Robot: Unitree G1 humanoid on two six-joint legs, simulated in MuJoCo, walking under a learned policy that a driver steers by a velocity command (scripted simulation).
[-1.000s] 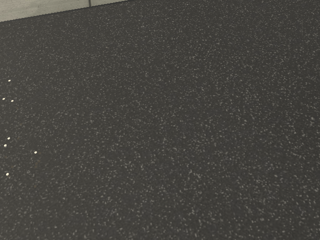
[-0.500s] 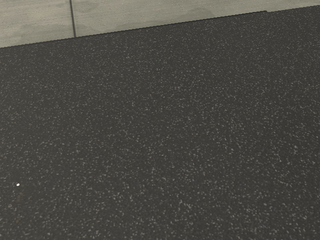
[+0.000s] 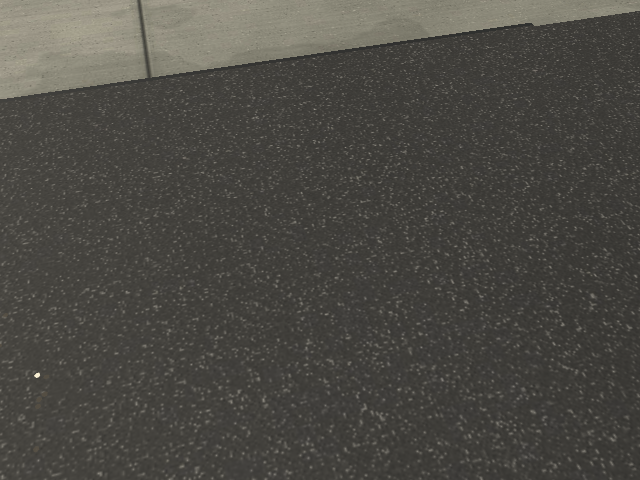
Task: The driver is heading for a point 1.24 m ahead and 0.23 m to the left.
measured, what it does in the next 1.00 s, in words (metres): stands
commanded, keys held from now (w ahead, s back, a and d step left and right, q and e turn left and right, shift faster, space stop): no key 0.90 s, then w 0.10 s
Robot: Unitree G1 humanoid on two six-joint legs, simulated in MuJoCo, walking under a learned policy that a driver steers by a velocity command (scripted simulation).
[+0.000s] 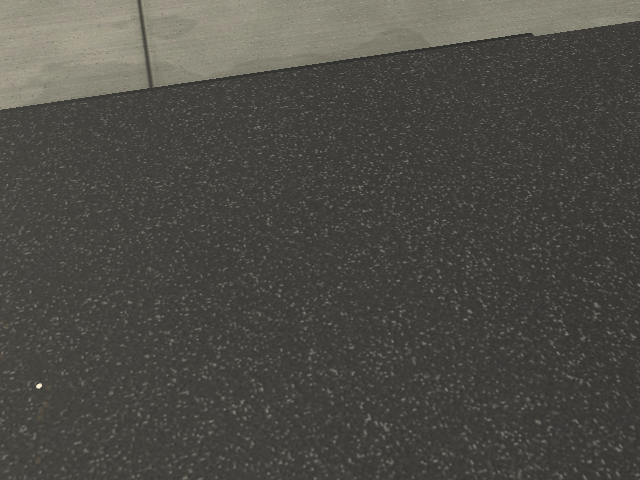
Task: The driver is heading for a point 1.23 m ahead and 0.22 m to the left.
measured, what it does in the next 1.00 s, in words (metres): walks ahead, turning left: left foot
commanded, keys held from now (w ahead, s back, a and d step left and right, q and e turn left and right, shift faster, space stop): w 0.08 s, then no key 0.20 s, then q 0.62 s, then no key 0.10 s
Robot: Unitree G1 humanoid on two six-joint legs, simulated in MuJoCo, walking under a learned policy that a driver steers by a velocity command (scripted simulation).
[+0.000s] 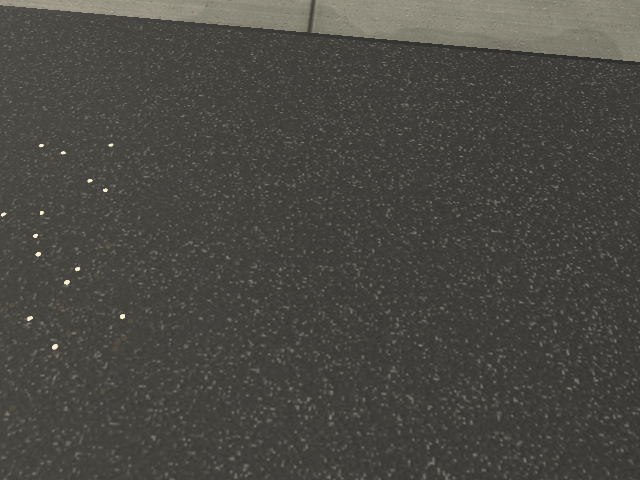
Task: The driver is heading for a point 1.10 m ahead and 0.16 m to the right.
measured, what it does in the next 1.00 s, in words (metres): walks ahead: right foot, then right foot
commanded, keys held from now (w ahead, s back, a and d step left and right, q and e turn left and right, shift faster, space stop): no key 0.32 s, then w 0.32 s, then w+e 0.36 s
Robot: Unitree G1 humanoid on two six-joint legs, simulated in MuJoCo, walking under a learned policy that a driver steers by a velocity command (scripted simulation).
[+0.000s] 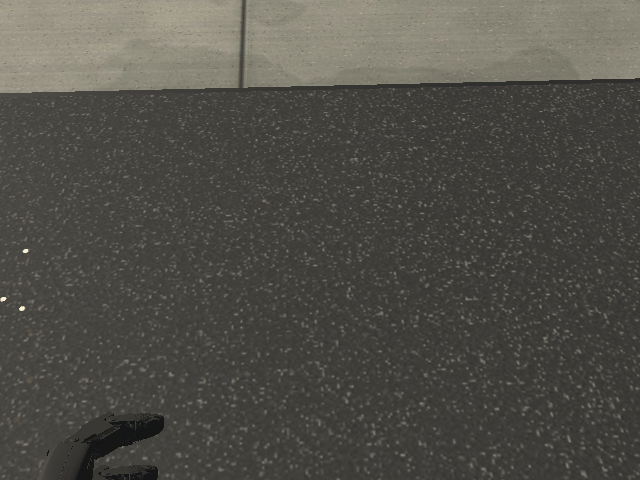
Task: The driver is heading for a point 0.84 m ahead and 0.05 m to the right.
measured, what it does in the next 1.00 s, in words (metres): walks ahead: left foot, then right foot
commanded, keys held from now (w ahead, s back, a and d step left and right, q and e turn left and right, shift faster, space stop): w+e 0.22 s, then w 0.72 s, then w+q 0.06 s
